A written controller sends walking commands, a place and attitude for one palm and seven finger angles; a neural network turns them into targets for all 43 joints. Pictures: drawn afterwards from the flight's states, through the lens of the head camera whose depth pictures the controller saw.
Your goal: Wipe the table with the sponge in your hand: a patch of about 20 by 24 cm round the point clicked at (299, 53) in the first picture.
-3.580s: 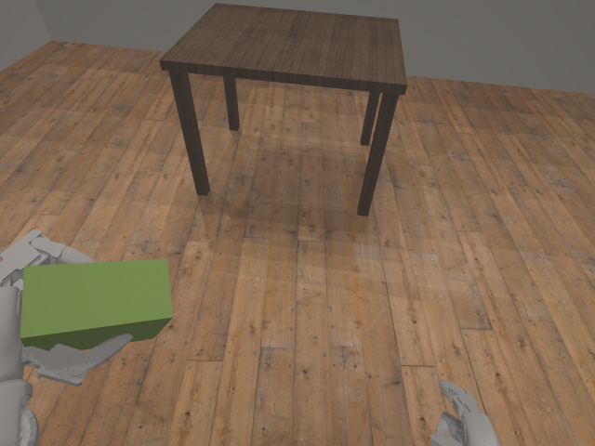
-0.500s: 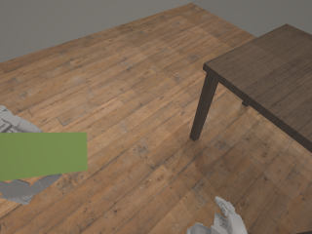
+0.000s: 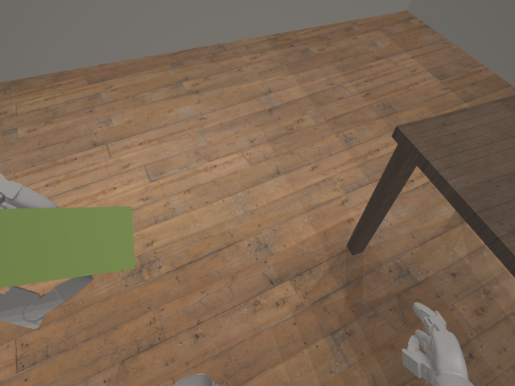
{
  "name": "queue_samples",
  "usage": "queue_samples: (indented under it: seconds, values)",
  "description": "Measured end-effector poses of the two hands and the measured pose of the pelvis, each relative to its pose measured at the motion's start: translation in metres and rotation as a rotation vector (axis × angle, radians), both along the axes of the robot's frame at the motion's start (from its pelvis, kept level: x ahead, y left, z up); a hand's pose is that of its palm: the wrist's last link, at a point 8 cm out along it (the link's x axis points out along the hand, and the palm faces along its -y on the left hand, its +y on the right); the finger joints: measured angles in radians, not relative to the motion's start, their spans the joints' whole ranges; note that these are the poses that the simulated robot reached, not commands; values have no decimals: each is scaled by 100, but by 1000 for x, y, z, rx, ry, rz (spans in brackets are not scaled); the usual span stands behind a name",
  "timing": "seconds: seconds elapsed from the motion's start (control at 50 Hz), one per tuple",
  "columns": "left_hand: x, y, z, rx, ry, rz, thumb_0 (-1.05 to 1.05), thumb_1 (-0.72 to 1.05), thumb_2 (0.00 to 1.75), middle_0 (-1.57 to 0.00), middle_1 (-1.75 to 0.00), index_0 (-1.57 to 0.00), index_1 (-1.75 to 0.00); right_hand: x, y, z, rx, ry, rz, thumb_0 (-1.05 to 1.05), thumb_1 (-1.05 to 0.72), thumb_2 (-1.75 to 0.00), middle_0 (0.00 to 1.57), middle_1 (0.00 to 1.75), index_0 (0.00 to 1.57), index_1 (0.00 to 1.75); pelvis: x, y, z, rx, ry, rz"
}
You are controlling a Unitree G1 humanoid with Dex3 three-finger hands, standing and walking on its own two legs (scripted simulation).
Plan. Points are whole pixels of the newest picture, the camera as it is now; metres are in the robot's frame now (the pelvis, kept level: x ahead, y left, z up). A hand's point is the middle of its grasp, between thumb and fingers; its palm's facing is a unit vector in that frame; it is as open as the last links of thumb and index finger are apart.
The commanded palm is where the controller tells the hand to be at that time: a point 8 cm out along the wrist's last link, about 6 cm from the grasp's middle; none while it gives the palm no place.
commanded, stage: walk to a spot facing it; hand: left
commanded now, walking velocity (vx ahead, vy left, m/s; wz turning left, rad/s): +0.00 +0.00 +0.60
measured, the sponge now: (78, 245) +0.23 +0.19 +0.18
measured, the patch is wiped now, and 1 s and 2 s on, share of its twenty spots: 0.00 0.00 0.00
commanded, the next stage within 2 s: turn to face it in 1.92 s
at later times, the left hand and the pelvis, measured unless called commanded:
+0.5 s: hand out of the picture +0.08 +0.25 +0.18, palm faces +0.65 -0.59 -0.48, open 10.1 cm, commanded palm +0.02 +0.26 +0.18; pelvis -0.04 -0.05 +0.00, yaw +19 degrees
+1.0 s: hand out of the picture -0.09 +0.26 +0.18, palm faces +0.84 -0.40 -0.36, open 10.1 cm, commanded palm -0.15 +0.25 +0.18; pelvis -0.11 -0.07 +0.00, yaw +36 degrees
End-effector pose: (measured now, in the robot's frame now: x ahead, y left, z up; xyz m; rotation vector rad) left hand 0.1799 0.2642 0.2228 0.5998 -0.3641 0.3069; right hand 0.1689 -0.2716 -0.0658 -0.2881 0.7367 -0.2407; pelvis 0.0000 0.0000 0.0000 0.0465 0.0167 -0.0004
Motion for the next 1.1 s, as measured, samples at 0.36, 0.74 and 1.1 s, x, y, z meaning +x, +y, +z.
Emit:
queue_samples:
  seconds: [0.36,0.74,1.1]
  values:
    - [-103,18,-6,-21,37,232,-1,-49,99,-74,-134,-76,-134,6,109,-24,231,54,367,1,-90,-90,21,30,20,30,-21,-18,0,-77,-23,239]
    - [-220,-24,-26,-152,38,506,-1,-49,99,-74,-134,-75,-134,16,28,0,-8,20,486,1,-90,-90,20,30,19,30,-76,-77,7,4,-25,489]
    - [-338,-16,-19,-130,-105,722,-1,-50,99,-73,-134,-75,-134,-55,144,-14,192,96,793,1,-90,-90,20,30,20,30,-109,-68,6,-47,-76,669]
